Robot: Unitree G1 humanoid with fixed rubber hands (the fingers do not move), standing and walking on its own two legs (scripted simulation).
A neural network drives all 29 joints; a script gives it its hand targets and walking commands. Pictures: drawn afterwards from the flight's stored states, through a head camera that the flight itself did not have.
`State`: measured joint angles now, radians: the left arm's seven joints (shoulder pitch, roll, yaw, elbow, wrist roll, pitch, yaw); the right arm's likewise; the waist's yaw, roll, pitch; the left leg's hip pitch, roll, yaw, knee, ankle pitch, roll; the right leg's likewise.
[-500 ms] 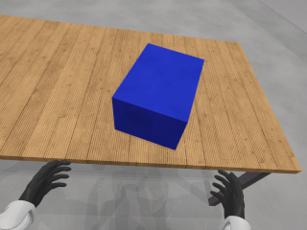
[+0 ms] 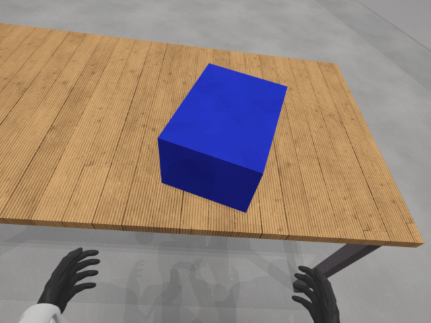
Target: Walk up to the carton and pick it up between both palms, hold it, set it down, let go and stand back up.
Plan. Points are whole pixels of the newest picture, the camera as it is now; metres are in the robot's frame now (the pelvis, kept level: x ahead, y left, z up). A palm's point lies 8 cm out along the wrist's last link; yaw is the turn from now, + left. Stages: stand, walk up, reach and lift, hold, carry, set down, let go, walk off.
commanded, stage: set down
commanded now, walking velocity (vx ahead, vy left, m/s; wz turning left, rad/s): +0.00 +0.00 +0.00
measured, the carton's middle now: (226, 133) +0.54 -0.04 +0.00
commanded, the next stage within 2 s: let go in 1.36 s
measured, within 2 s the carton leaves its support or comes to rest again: neither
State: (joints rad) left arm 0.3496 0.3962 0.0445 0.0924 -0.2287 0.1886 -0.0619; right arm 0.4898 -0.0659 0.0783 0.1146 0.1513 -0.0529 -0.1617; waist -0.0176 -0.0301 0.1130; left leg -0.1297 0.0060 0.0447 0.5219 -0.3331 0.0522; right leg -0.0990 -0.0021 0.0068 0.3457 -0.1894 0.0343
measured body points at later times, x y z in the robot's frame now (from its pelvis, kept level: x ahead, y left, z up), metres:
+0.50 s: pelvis -0.01 -0.01 +0.00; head +0.00 +0.02 +0.45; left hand +0.16 +0.24 -0.06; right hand +0.13 -0.20 -0.05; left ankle -0.03 +0.07 -0.74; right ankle +0.00 -0.16 -0.74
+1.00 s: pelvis -0.01 -0.02 +0.00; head +0.00 +0.00 +0.45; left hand +0.14 +0.22 -0.08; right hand +0.13 -0.22 -0.07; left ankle -0.03 +0.07 -0.74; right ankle +0.00 -0.16 -0.74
